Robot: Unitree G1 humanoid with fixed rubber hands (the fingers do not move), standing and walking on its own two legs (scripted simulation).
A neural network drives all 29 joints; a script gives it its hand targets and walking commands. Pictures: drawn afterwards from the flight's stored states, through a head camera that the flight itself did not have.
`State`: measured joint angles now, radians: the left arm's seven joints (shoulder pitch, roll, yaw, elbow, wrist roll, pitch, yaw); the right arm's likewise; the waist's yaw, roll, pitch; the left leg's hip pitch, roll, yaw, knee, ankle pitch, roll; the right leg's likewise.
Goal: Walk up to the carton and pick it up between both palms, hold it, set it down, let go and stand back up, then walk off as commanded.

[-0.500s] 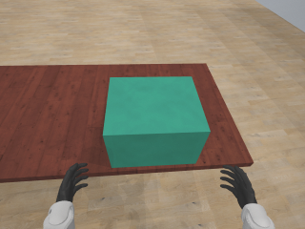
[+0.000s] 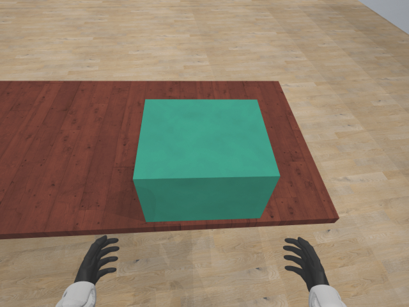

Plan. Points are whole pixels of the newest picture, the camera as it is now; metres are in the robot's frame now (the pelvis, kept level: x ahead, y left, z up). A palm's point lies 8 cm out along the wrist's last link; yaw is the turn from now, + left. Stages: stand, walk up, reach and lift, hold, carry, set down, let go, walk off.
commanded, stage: let go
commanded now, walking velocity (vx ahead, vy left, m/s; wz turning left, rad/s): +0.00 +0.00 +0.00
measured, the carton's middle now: (203, 159) +0.44 +0.03 -0.01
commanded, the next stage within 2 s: stand in 0.20 s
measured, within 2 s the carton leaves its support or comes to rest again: neither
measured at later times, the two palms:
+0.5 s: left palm out of the picture +0.11 +0.30 -0.11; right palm out of the picture +0.13 -0.27 -0.10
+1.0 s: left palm out of the picture -0.02 +0.32 -0.13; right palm out of the picture +0.02 -0.24 -0.12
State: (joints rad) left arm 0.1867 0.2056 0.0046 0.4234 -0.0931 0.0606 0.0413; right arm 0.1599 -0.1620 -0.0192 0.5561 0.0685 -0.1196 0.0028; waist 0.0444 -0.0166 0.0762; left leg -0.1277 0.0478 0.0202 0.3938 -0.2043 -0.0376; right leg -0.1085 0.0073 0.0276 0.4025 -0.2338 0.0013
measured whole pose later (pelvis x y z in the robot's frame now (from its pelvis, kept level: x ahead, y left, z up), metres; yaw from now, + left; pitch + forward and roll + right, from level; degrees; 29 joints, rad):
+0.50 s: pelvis +0.03 +0.02 -0.01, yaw +2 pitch -4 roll +0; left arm 0.29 0.31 0.06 0.78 0.03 0.00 -0.01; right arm 0.27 -0.32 -0.06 0.83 -0.03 -0.02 0.00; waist 0.01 -0.01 -0.05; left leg -0.14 0.02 0.00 0.55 -0.33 -0.01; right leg -0.09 -0.02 0.01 0.51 -0.34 0.03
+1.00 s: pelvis -0.05 +0.04 +0.00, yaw +3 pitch -8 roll -1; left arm 0.29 0.32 0.02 0.95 0.02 -0.02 0.00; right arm 0.25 -0.29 -0.03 0.99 -0.01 -0.01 0.01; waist 0.00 -0.01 0.05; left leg -0.16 -0.02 -0.01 0.45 -0.16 0.02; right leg -0.10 -0.06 0.00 0.42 -0.19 0.06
